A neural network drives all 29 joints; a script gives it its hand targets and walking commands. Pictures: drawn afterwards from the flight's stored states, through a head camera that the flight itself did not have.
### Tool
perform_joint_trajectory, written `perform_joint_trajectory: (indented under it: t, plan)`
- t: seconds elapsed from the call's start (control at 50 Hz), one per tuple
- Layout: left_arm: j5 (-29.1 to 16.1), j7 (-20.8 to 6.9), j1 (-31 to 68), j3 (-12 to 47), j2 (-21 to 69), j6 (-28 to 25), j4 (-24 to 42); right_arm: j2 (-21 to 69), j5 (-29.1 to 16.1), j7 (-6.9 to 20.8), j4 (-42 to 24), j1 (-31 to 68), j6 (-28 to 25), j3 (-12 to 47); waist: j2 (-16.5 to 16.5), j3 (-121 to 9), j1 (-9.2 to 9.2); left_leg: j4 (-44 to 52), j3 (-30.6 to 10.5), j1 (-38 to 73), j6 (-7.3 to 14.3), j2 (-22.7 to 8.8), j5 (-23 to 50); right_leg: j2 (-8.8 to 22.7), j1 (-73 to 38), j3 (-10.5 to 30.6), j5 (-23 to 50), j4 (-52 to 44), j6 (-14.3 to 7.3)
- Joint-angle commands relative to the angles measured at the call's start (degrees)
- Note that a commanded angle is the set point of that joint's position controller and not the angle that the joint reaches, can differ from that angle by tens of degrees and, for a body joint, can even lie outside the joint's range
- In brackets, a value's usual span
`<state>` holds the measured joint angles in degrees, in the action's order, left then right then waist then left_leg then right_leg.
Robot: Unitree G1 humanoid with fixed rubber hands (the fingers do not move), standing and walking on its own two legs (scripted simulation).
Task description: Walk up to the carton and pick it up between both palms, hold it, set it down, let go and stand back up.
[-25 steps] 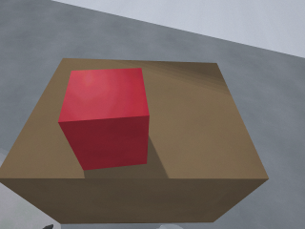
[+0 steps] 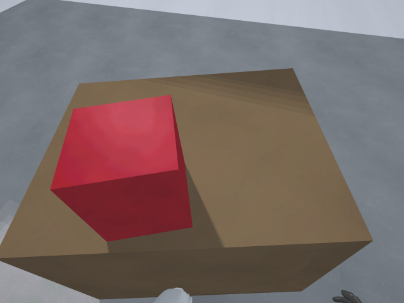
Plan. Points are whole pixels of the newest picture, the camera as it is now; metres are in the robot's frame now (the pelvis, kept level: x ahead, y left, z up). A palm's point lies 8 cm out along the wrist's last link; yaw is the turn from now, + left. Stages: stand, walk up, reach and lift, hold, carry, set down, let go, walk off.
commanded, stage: walk up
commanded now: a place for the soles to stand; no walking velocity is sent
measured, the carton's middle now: (137, 172) +0.40 +0.17 +0.01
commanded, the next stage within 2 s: none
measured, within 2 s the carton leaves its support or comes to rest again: neither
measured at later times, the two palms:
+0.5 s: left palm out of the picture +0.08 +0.40 -0.11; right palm out of the picture +0.10 -0.21 -0.10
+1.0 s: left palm out of the picture +0.10 +0.40 -0.10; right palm out of the picture +0.09 -0.21 -0.10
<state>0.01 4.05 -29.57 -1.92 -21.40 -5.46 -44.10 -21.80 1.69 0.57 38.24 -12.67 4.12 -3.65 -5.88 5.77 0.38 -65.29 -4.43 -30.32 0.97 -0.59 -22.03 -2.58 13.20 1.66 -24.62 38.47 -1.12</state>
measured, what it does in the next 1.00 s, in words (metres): steps on the spot: left foot, then right foot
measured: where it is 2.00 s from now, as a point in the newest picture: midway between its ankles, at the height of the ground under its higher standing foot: outside the picture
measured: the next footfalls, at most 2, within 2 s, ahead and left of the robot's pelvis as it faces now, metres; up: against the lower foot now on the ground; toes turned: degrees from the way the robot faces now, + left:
left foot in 0.14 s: +0.12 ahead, +0.16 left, +0.00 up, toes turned -1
right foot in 0.62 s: +0.09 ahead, -0.06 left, +0.00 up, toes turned +2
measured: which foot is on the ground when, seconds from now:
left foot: up 0.00-0.12, down 0.14-0.66, up 0.68-0.86, down 0.88-1.00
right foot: down 0.00-0.16, up 0.18-0.60, down 0.62-1.00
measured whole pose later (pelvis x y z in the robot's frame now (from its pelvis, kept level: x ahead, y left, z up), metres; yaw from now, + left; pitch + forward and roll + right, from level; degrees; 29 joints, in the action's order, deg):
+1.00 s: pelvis +0.00 +0.09 -0.01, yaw +3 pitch -4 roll -1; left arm 0.0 1.4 -9.1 -1.9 -21.3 0.5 -46.2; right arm -21.5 1.4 0.5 39.1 -18.8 -0.1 -3.6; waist -1.0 6.6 0.4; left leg -47.1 -4.5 -20.0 1.0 2.5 -23.2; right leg 1.9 21.9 0.0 -26.2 48.1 -1.0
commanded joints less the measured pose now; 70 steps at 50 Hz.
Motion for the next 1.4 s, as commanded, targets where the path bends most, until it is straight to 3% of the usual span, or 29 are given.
perform_joint_trajectory:
  t: [0.0,0.04,0.06,0.08,0.1,0.14,0.16,0.18,0.22,0.32,0.38,0.46,0.54,0.6,0.62,0.66,0.74,0.82,0.86,0.88,0.92,1.0,1.04,1.06,1.14,1.22,1.28,1.34,1.38]
  plan:
    - [1.56,2.14,-2.28,-7.95,-20.27,-1.65,4.79,-12.23,0.42,0.40,-6.21,6.58,-2.91,-4.84,11.43,-3.84,2.77,11.07,-3.04,-15.78,-0.21,-5.86,-5.46,18.62,-18.01,20.89,38.53,-5.88,-11.92]
    - [1.45,1.82,-2.90,-7.59,-19.37,-1.46,4.22,-11.86,0.04,0.26,-5.65,6.29,-3.78,-4.98,9.79,-3.96,3.31,15.75,-0.76,-12.66,0.67,-5.54,-6.13,19.54,-18.60,20.72,41.58,-3.53,-12.61]
    - [1.87,1.88,0.41,-7.74,-21.03,-1.02,5.58,-11.79,-0.61,0.42,-6.00,4.65,-4.36,-4.73,15.46,-5.46,2.41,25.22,-2.55,-7.45,1.38,-8.02,-6.77,18.84,-17.15,16.21,39.36,-1.41,-11.69]
    - [1.54,1.86,5.21,-6.81,-20.14,-1.05,5.29,-12.11,-0.04,0.25,-2.37,-2.40,-5.01,-5.50,14.43,-6.08,-2.70,34.77,-1.31,5.10,3.58,-7.25,1.50,16.21,-9.16,11.62,42.52,4.71,-9.25]
    - [1.29,0.99,8.75,-5.95,-18.03,-0.61,6.37,-12.91,-0.23,-0.31,0.65,-11.14,-5.87,-6.35,8.00,-9.67,-8.14,41.52,2.35,18.26,3.15,-2.30,14.95,10.27,-3.06,4.38,40.29,15.65,-5.30]
    - [-0.09,0.85,3.42,-1.94,-7.78,-0.36,5.68,-17.18,0.13,-1.69,1.03,-13.18,-5.54,-7.61,-12.86,-11.75,-6.13,39.17,-18.78,35.86,4.28,-11.84,35.79,-0.43,20.61,-0.44,-8.44,35.12,1.25]
    - [-0.24,1.25,2.35,-3.01,-11.51,0.87,3.88,-17.80,-0.56,-1.39,-0.87,-8.24,-5.50,-7.01,-6.80,-10.32,-2.32,44.27,-30.36,29.87,7.37,-17.17,25.61,-0.43,23.21,0.54,-9.44,33.27,0.16]
    - [0.74,0.96,3.86,-3.79,-16.49,1.65,2.75,-18.66,-2.22,-1.00,-0.65,-3.80,-4.68,-6.92,-3.12,-7.22,-2.03,46.29,-30.22,19.73,12.77,-18.87,6.14,1.82,19.94,0.03,-10.14,35.44,-1.03]
    - [0.99,0.18,4.81,-3.95,-16.37,2.38,2.44,-15.68,-1.27,-0.75,-1.76,-2.89,-4.32,-6.36,1.16,-0.82,-1.49,47.19,-25.64,15.24,11.92,-14.95,-4.80,4.18,20.28,-0.62,-6.34,34.09,-1.43]
    - [1.20,-1.48,10.10,-4.94,-13.32,2.35,0.33,-13.31,-0.86,-0.84,-0.84,-5.65,-5.04,-4.83,-2.11,2.32,-1.37,44.12,-17.13,11.65,7.02,-7.51,2.81,4.55,17.06,-1.86,-2.14,20.68,-0.21]
    - [1.40,-1.43,11.46,-4.38,-13.19,3.30,0.17,-14.98,-0.17,-0.69,-1.12,-6.49,-5.00,-5.31,-1.79,-3.66,-2.16,43.75,-22.49,17.29,4.13,-8.23,3.72,4.32,15.21,-1.33,-1.28,17.65,0.37]
    - [1.25,-1.25,14.15,-4.90,-14.98,4.33,-0.83,-15.48,-0.85,-0.99,-2.39,-3.50,-4.46,-5.01,-0.92,-4.16,-2.39,45.87,-24.43,9.68,4.58,-10.81,-10.90,3.24,9.22,-1.44,-2.75,14.72,-0.76]
    - [0.94,-1.08,10.72,-4.74,-13.13,3.47,-2.58,-14.57,-0.46,-0.71,-3.69,3.77,-3.86,-4.34,3.25,-1.15,2.07,39.54,-18.42,-3.70,7.87,-10.30,-6.00,3.92,-1.72,-3.47,6.59,6.16,-1.55]
    - [2.36,-0.58,8.57,-6.04,-15.84,2.17,-1.07,-11.21,-0.63,-0.37,-3.53,-0.03,-4.01,-3.46,5.26,-4.71,2.61,26.59,-10.15,-2.30,0.78,-4.83,4.97,7.31,-5.04,8.29,-2.32,-9.68,-4.55]
    - [2.66,-0.71,11.60,-5.75,-17.36,1.76,-0.62,-9.15,-1.64,-0.49,-2.11,-1.22,-3.80,-3.27,13.56,-5.15,1.84,16.48,-5.99,-3.29,-0.66,1.28,-0.15,16.84,-3.15,23.44,-7.03,-15.05,-9.23]
    - [3.04,-1.08,16.41,-6.26,-20.19,1.54,1.34,-13.32,-0.70,-0.60,-1.03,-1.96,-3.22,-4.96,13.48,-5.27,1.04,1.83,-6.01,1.21,0.29,1.79,-13.11,25.39,7.12,31.86,-7.88,-17.14,-15.73]
    - [2.80,-1.02,20.65,-4.72,-16.70,1.42,3.14,-11.82,-0.53,-0.15,0.14,-5.79,-3.43,-4.44,13.57,-1.45,-0.74,5.60,0.00,4.78,0.35,0.91,-9.34,18.90,12.03,17.74,4.99,-12.25,-13.30]
    - [2.60,-2.70,22.91,-3.95,-15.15,3.17,3.61,-10.71,-1.78,-0.56,2.81,-9.70,-5.34,-3.94,17.17,-5.80,-3.30,28.72,5.76,17.88,0.08,2.89,0.63,12.59,13.30,9.43,-3.06,-7.01,-7.95]
    - [1.53,-2.89,20.40,-2.95,-11.38,4.07,2.30,-12.31,-0.31,-1.72,4.06,-11.91,-6.61,-4.32,7.99,-9.37,-2.75,38.09,-3.61,22.52,0.20,-0.10,0.38,10.09,11.73,5.24,3.15,6.06,-4.75]
    - [0.92,-2.90,21.38,-2.03,-9.17,4.52,3.52,-14.50,0.02,-2.39,2.42,-10.63,-7.41,-4.37,-0.89,-7.60,-2.19,44.36,-25.13,20.61,2.09,-11.38,2.36,6.50,16.77,1.02,1.05,14.78,-1.73]
    - [0.82,-2.74,20.80,-4.28,-14.28,5.04,0.90,-18.05,-0.98,-2.17,0.89,-3.11,-7.86,-4.37,6.58,-2.94,0.81,44.88,-37.17,11.57,9.09,-16.72,-1.71,4.54,14.10,3.85,-7.71,15.00,-0.40]
    - [0.77,-3.09,16.99,-3.59,-11.60,3.15,-1.80,-13.14,-1.28,-1.88,-0.22,1.85,-8.07,-2.51,2.83,-5.82,3.11,35.02,-14.82,4.69,3.63,-7.69,14.81,5.82,-0.78,1.05,10.89,-1.40,-2.95]
    - [1.22,-3.07,20.52,-4.05,-14.05,2.41,-1.02,-10.98,-1.46,-1.68,0.25,-1.02,-8.05,-1.59,5.12,-9.22,1.28,29.34,-8.09,4.84,1.14,-3.37,10.76,10.49,-2.82,9.43,13.00,-6.19,-4.63]
    - [1.64,-3.21,24.89,-3.88,-14.17,2.34,-0.65,-10.97,-0.87,-1.86,1.72,-3.98,-7.73,-1.91,7.42,-8.15,-1.14,31.52,-8.30,5.80,1.46,-2.67,7.69,11.06,0.53,10.33,7.89,-5.84,-5.51]
    - [1.40,-3.73,24.68,-3.79,-12.63,2.90,-1.35,-13.27,-0.96,-1.48,1.89,-1.22,-8.42,-1.97,3.66,-5.87,0.59,35.57,-16.95,5.34,5.47,-7.27,6.44,6.25,2.17,2.74,5.73,0.65,-3.30]
    - [0.99,-3.81,22.00,-3.83,-13.92,2.62,-2.26,-12.32,-1.08,-1.61,1.22,0.70,-8.47,-1.36,6.49,-7.37,2.01,32.97,-11.72,4.33,4.55,-4.47,5.97,8.26,-1.24,5.33,4.83,-4.11,-4.45]
    - [1.51,-3.70,27.78,-3.52,-14.60,2.28,-0.71,-12.18,-0.68,-1.63,3.16,-2.27,-8.03,-1.57,10.18,-5.30,-0.91,30.62,-6.85,7.84,2.35,-1.11,4.90,11.16,4.30,9.69,4.31,-6.81,-6.12]
    - [0.54,-3.73,26.30,-2.52,-12.36,2.78,-0.88,-13.24,-0.15,-1.62,2.43,0.50,-8.10,-2.00,2.64,-7.04,0.30,34.77,-13.31,9.44,4.91,-4.56,4.88,7.12,5.01,4.11,7.11,-1.57,-3.68]
    - [1.22,-3.73,25.22,-3.39,-12.05,2.60,-0.76,-13.45,-0.38,-1.47,1.19,0.64,-8.49,-1.76,5.95,-7.85,1.40,33.59,-15.48,5.06,5.46,-5.39,7.82,7.12,-0.28,3.20,9.56,-1.10,-3.46]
